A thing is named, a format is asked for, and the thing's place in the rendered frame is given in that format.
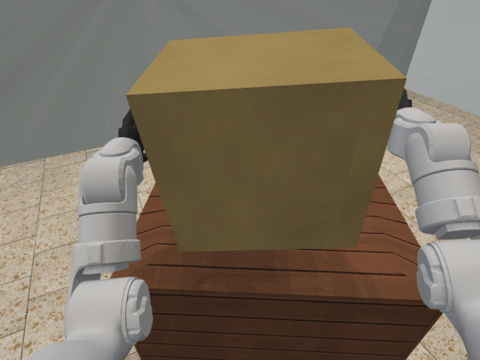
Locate left robot forearm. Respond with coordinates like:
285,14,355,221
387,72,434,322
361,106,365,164
63,137,143,340

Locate carton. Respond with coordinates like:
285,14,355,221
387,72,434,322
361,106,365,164
126,28,407,252

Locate right robot forearm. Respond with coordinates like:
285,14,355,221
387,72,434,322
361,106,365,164
387,107,480,240

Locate left robot hand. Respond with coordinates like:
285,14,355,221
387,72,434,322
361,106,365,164
118,108,148,163

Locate robot left upper arm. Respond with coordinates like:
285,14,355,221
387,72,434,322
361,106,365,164
26,277,153,360

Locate robot right upper arm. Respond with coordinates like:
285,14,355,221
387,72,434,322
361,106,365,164
417,239,480,360

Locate right robot hand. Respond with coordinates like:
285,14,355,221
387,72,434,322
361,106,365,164
397,88,412,110

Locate pedestal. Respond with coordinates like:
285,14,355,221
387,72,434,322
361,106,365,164
110,174,443,360

